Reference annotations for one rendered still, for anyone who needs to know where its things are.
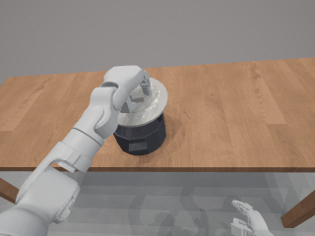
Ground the left robot upper arm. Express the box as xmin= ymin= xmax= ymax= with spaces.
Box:
xmin=0 ymin=165 xmax=81 ymax=236

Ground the robot right hand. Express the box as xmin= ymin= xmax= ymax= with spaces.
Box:
xmin=230 ymin=200 xmax=269 ymax=236

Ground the pot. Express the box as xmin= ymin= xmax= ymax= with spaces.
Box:
xmin=113 ymin=112 xmax=166 ymax=156

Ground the robot left forearm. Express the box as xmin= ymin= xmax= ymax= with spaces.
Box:
xmin=15 ymin=80 xmax=128 ymax=204

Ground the lid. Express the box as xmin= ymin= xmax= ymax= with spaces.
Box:
xmin=117 ymin=78 xmax=168 ymax=128

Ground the robot left hand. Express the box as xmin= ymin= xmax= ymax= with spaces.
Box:
xmin=103 ymin=65 xmax=152 ymax=113

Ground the table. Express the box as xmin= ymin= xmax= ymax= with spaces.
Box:
xmin=0 ymin=57 xmax=315 ymax=228

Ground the knob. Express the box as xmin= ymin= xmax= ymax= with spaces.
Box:
xmin=128 ymin=85 xmax=145 ymax=103

